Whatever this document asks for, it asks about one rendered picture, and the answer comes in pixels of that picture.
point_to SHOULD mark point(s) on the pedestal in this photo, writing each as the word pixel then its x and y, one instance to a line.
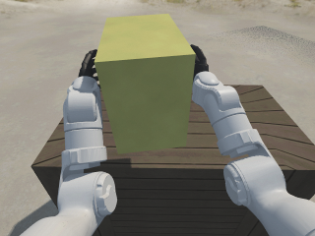
pixel 180 191

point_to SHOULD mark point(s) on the robot left forearm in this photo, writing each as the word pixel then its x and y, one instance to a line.
pixel 82 121

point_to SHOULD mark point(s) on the carton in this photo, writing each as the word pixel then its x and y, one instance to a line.
pixel 145 68

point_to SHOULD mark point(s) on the robot right upper arm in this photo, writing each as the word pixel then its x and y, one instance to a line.
pixel 256 182

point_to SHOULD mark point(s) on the robot left upper arm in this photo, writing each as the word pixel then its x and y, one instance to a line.
pixel 84 200

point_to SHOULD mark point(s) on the left robot hand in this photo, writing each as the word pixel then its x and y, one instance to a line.
pixel 87 69

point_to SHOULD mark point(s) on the right robot hand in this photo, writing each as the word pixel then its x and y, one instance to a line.
pixel 200 61

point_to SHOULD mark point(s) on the robot right forearm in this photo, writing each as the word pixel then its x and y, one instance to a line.
pixel 235 135

